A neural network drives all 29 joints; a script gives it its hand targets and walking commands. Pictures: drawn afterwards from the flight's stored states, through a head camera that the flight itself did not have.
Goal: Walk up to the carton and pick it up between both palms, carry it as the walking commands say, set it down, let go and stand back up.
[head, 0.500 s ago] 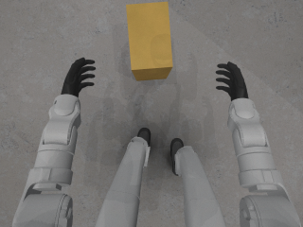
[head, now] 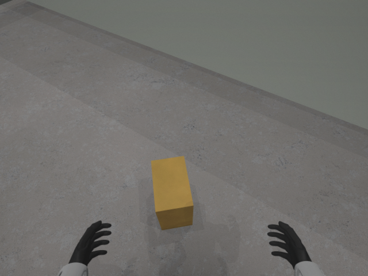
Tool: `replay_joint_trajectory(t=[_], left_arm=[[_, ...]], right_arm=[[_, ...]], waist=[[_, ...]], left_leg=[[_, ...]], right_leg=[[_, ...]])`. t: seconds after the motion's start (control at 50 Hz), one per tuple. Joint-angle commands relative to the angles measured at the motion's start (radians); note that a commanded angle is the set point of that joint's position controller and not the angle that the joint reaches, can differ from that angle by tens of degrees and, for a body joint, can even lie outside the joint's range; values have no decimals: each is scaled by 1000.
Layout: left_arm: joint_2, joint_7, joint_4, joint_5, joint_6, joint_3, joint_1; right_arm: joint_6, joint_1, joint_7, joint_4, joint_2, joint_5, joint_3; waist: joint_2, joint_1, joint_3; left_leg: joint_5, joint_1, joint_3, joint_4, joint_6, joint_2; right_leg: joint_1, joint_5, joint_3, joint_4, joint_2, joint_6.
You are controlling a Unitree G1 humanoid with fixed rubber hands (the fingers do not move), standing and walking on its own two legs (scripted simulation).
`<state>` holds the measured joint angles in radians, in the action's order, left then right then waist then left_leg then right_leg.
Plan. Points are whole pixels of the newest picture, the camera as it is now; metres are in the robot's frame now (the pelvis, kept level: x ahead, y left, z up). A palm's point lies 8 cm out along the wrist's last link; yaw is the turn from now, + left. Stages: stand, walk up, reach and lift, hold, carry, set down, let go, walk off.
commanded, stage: let go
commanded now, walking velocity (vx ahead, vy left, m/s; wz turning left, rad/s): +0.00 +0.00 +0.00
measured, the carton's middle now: (172, 194) +0.55 +0.09 -0.62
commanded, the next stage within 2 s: stand in 0.48 s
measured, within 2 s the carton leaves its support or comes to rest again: neither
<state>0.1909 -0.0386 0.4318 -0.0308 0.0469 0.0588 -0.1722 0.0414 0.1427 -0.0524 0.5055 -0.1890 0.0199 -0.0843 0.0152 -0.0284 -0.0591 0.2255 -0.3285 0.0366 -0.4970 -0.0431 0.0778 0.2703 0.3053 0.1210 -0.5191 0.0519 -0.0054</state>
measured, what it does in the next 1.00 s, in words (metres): stands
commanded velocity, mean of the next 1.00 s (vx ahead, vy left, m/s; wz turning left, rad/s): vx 0.00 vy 0.00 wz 0.00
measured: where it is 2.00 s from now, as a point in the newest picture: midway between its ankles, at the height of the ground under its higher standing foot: outside the picture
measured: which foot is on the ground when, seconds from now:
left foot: down 0.00-1.00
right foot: down 0.00-1.00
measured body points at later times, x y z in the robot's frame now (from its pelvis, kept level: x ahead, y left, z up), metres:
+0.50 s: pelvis +0.03 -0.03 +0.00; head +0.05 -0.03 +0.45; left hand +0.19 +0.22 -0.07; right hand +0.21 -0.25 -0.08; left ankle +0.02 +0.09 -0.74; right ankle -0.02 -0.12 -0.74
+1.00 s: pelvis +0.04 -0.02 +0.00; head -0.01 -0.01 +0.45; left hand +0.16 +0.28 -0.09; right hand +0.16 -0.31 -0.09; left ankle +0.02 +0.09 -0.74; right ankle -0.02 -0.12 -0.74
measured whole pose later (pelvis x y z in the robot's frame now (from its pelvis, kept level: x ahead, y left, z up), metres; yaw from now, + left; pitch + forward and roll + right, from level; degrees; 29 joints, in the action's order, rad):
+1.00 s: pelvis +0.04 -0.02 +0.00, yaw +0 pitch -1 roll +0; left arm 0.33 0.02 0.74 -0.04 -0.01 0.06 -0.27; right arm -0.01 0.23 0.02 0.80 -0.32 0.04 -0.06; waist -0.01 0.00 0.11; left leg 0.30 -0.17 0.06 -0.50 -0.03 0.06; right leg 0.09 0.35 0.11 -0.46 0.07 -0.04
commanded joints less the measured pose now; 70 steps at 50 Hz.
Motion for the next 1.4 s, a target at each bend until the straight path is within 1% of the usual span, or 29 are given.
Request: replay_joint_trajectory(t=[0.0, 0.04, 0.14, 0.16, 0.26, 0.34, 0.36, 0.42, 0.44, 0.46, 0.48, 0.5, 0.54, 0.56, 0.58, 0.6, 0.7, 0.72, 0.82, 0.9, 0.92, 0.96, 1.0, 1.08, 1.12, 1.26, 1.32, 1.36, 1.38], left_arm=[[116, -8, -135, 16, -21, 34, 7], [94, -28, -78, 50, -3, 15, -47], [137, -36, -80, 21, 46, 20, -29], [148, -39, -183, 16, 43, 7, 45], [150, -23, -132, -28, 80, 59, 10], [144, -27, -119, 16, 106, 22, 22], [153, -28, -131, -20, 91, 40, 24], [154, -16, -180, 13, 94, 41, 10], [146, -1, -192, -2, 110, 50, 0], [247, 28, 9, 14, 52, 46, -36], [260, 45, 23, 11, 28, 55, -54], [279, 56, 41, 9, 10, 50, -38], [259, 48, 46, 3, -13, 48, -59], [292, 61, 74, 1, -11, 56, -53], [272, 64, 72, 14, -22, 50, -23], [259, 72, 99, 5, -33, 38, -62], [290, 72, 138, -4, -53, 43, -39], [305, 65, 178, -7, -54, 51, -52], [293, 64, 207, -10, -59, 54, -23], [286, 64, 236, -11, -68, 34, -25], [308, 66, 230, 1, -81, 48, -56], [313, 74, 234, -8, -78, 53, -20], [309, 67, 257, 1, -75, 40, -12], [306, 66, 276, -3, -69, 39, 20], [279, 60, 304, -1, -85, 29, -31], [350, 56, 360, 2, -86, 28, -73], [350, 57, 375, -4, -92, 34, -55], [333, 48, 385, -2, -85, 17, -24], [350, 52, 380, -6, -85, 17, 20]], right_arm=[[-25, -12, -9, -153, -89, -15, 28], [-18, -3, 6, -248, -141, 13, -21], [49, 61, -11, -147, -85, -20, 42], [55, 23, -21, -181, -104, -14, 10], [65, 4, -25, -197, -92, -34, 30], [74, -10, -2, -192, -121, -7, 18], [79, -6, -8, -201, -103, -27, 33], [61, 30, 13, -167, -122, -31, 19], [50, 98, 30, -82, -116, -41, 34], [25, 30, 47, 0, -214, 19, 1], [13, 25, 47, -2, -210, 24, 2], [-2, 13, 49, -3, -244, 17, -25], [-28, 3, 46, 33, -222, 14, -10], [-37, 40, 53, 53, -258, 26, -22], [-38, 39, 53, 86, -250, 25, 4], [-49, 44, 57, 101, -232, 19, -9], [-59, 18, 71, 135, -243, 19, -8], [-55, 54, 76, 175, -223, 16, 1], [-65, 66, 78, 208, -296, 29, -25], [-83, 30, 83, 216, -290, 15, -13], [-68, 27, 82, 233, -337, 25, -12], [-74, 9, 74, 215, -296, 28, -6], [-91, 0, 79, 235, -317, 19, -11], [-78, 58, 78, 275, -295, 9, 1], [-86, -1, 80, 271, -333, 29, -2], [-93, 7, 73, 318, -339, 11, 11], [-95, 18, 70, 350, -315, -1, 26], [-105, 19, 70, 359, -366, 10, 14], [-104, -26, 64, 358, -370, -1, 9]], waist=[[-47, -12, 176], [-118, 49, 183], [-110, 14, -4], [9, 19, 72], [72, -4, -8], [-83, 22, -37], [9, 2, -20], [-53, 15, 106], [23, 19, 108], [-87, -2, 203], [-60, -17, 240], [-127, 21, 269], [-67, -7, 266], [-50, 28, 212], [-110, -4, 220], [14, 22, 204], [22, 40, 132], [-88, 24, 180], [36, 46, 24], [-101, 44, 127], [27, 15, 84], [-76, 20, 102], [12, 28, 100], [-27, 54, 159], [18, 20, 52], [81, 11, -10], [-15, 6, 26], [44, 41, -20], [-44, 38, -59]], left_leg=[[-252, 387, 20, 64, 46, -78], [-327, 372, 23, 50, 44, -67], [-168, 392, 16, 82, 20, -43], [-131, 430, 14, 80, 42, -57], [-162, 397, -3, 79, 54, -42], [-171, 408, 3, 74, 34, -53], [-177, 378, -2, 59, 37, -53], [-302, 380, 10, 31, 50, -37], [-347, 337, 7, 34, 69, -39], [-343, 181, 35, -16, 74, -82], [-356, 152, 27, -53, 66, -76], [-283, 233, 50, -23, 46, -95], [-343, 260, 48, -34, 32, -99], [-367, 238, 61, -27, 25, -103], [-445, 189, 61, -39, 35, -108], [-460, 221, 77, -45, 32, -117], [-339, 177, 108, -5, 18, -134], [-364, 179, 117, 9, 18, -146], [-309, 161, 129, 38, 3, -134], [-366, 209, 119, 36, 13, -148], [-317, 218, 108, 29, 1, -139], [-367, 218, 110, 48, 14, -144], [-382, 193, 97, 45, 4, -134], [-264, 227, 144, 94, 8, -150], [-72, 142, 178, 136, 0, -160], [72, 94, 210, 208, -2, -172], [131, 99, 229, 233, -2, -179], [135, 118, 201, 233, -9, -172], [128, 95, 213, 240, -6, -181]], right_leg=[[60, -179, -70, 165, -54, -9], [-29, -281, -51, 157, -45, -15], [23, -114, -41, 224, -73, -11], [13, -76, -57, 196, -62, -14], [-17, -129, -41, 206, -64, 4], [25, -153, -45, 197, -60, 16], [-12, -189, -28, 193, -61, 11], [-103, -454, -46, 131, -52, 37], [-160, -558, -22, 136, -65, 38], [-198, -477, -16, 69, -73, 33], [-239, -570, 1, 68, -82, 36], [-191, -486, 12, 74, -88, 12], [-153, -525, 17, 54, -98, 8], [-119, -544, 52, 71, -110, 27], [-141, -574, 8, 60, -86, 29], [-109, -597, 56, 54, -107, 0], [-95, -483, 64, 96, -115, 9], [-153, -471, 51, 81, -104, -17], [-38, -390, 96, 99, -106, -32], [-107, -447, 62, 119, -99, -32], [-61, -468, 115, 112, -127, -11], [-70, -419, 72, 119, -94, -16], [-105, -426, 102, 118, -110, -30], [-109, -316, 74, 119, -93, -16], [-81, -135, 116, 167, -92, -38], [-69, -72, 109, 164, -87, -31], [-90, -58, 98, 150, -80, -21], [-20, -11, 130, 194, -106, -38], [-13, -21, 119, 202, -89, -36]])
